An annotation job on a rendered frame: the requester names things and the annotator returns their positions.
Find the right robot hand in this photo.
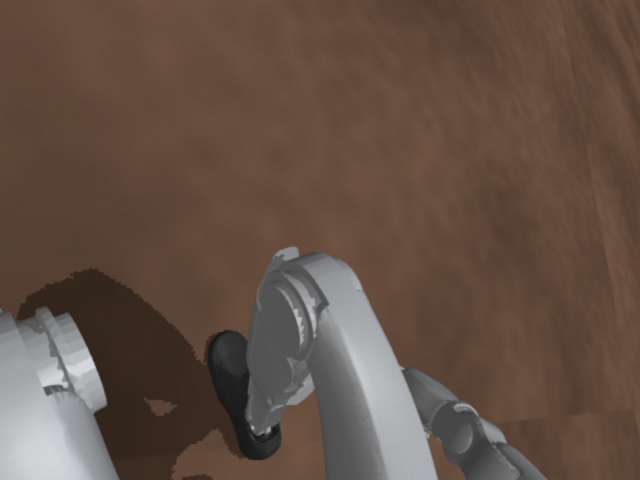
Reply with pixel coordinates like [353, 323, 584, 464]
[400, 366, 459, 439]

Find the right robot foot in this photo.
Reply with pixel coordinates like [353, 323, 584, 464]
[208, 331, 281, 460]

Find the right robot arm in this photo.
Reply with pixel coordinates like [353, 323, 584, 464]
[431, 400, 548, 480]

